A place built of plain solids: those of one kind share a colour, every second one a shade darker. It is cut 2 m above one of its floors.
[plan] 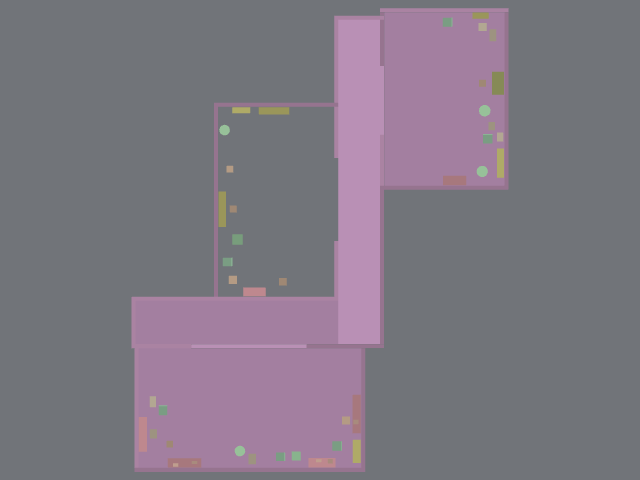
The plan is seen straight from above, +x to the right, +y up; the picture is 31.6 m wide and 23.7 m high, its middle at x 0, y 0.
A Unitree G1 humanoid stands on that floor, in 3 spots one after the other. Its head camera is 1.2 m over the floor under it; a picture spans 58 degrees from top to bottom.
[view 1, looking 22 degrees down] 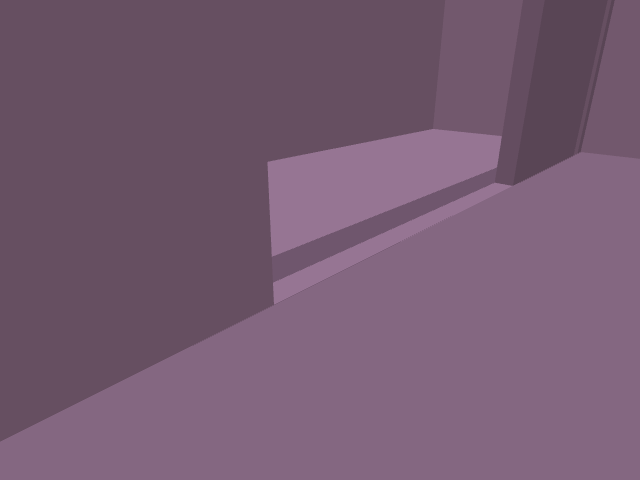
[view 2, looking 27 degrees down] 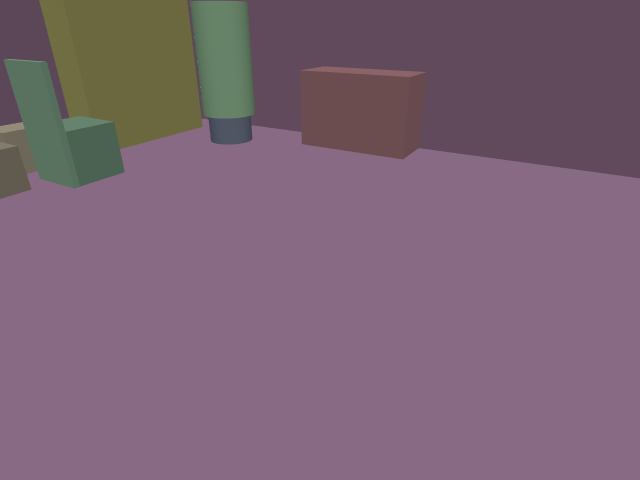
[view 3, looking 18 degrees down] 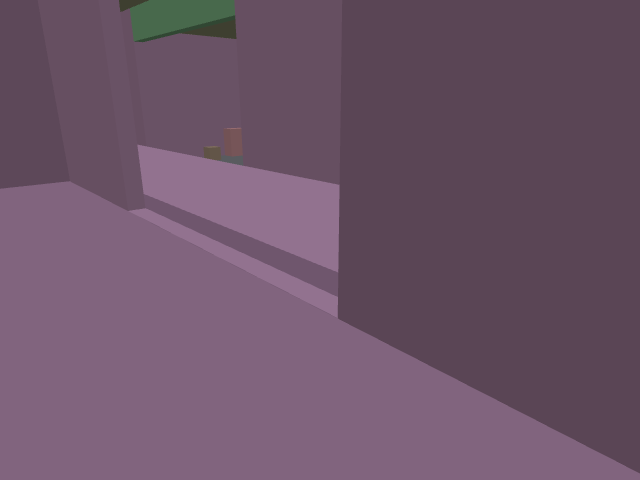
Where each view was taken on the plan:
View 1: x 4.74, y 3.88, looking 133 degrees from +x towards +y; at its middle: floor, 2.80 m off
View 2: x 4.74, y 7.08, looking -60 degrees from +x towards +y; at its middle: floor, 2.64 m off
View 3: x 4.74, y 10.19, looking -132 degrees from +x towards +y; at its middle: floor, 3.34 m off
